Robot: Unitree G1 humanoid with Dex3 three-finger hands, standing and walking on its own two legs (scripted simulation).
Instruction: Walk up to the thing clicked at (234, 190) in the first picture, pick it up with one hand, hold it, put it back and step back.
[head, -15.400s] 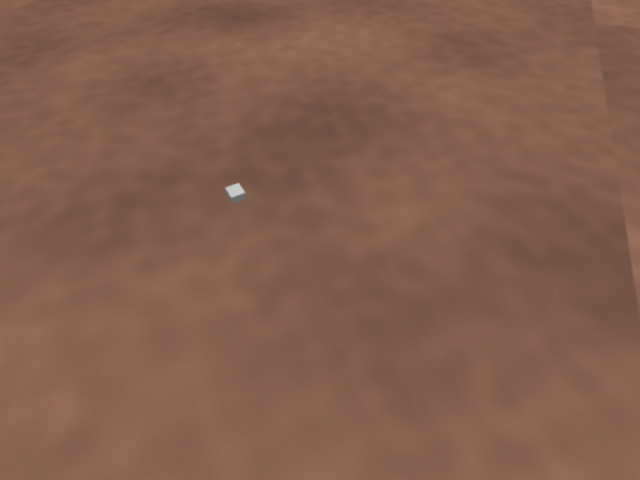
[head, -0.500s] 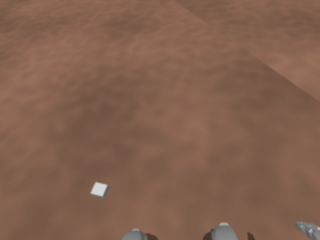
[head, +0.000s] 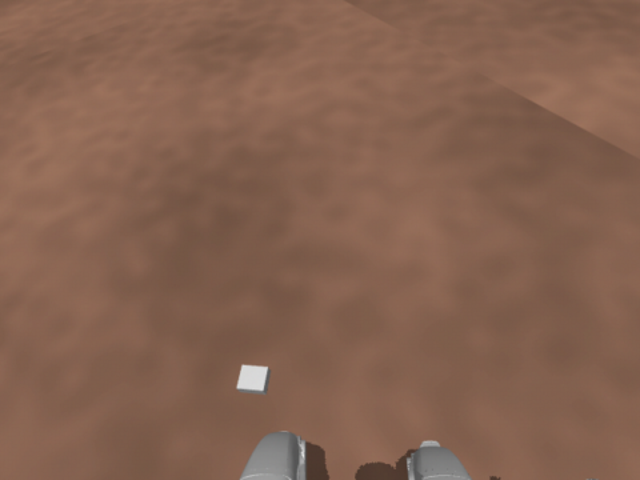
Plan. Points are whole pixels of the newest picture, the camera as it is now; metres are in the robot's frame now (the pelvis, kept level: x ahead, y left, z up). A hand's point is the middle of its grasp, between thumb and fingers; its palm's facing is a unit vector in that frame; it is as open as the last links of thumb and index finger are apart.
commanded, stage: walk up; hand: left
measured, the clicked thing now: (254, 379) +0.48 +0.30 -0.71
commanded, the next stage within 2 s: none
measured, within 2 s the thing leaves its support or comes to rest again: neither
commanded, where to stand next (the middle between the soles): +0.06 +0.10 m, yaw -9 degrees
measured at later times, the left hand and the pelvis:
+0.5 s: hand out of the picture +0.10 +0.46 -0.14, palm faces -0.19 -0.90 -0.38, open 7.4 cm; pelvis -0.01 +0.19 +0.02, yaw -10 degrees
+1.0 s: hand (97, 443) +0.21 +0.34 -0.10, palm faces -0.24 -0.90 -0.37, open 7.4 cm; pelvis +0.00 +0.14 +0.02, yaw -15 degrees
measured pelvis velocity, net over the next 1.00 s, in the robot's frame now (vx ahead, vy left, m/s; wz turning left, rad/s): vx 0.00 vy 0.14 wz -0.26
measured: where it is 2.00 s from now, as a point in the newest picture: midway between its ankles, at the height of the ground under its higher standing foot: outside the picture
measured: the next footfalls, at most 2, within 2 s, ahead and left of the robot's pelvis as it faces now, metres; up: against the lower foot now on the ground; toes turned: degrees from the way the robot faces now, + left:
left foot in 0.14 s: +0.03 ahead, +0.28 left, +0.00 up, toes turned -2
right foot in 0.78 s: +0.05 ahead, +0.01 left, +0.00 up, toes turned -14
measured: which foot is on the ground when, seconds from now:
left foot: up 0.00-0.12, down 0.14-0.80, up 0.82-1.00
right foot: down 0.00-0.16, up 0.18-0.76, down 0.78-1.00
